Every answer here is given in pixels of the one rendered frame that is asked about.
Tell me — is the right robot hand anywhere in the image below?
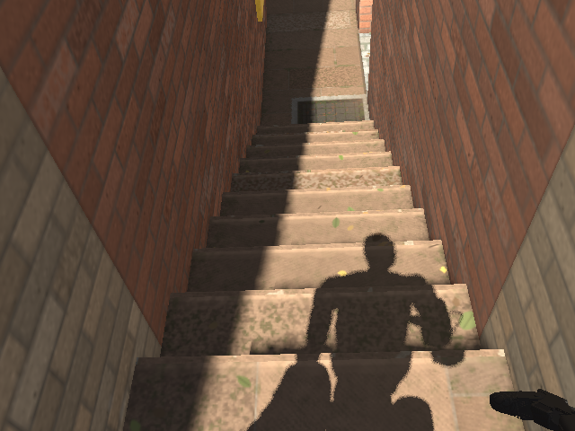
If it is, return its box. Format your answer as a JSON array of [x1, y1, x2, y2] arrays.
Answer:
[[490, 389, 575, 431]]

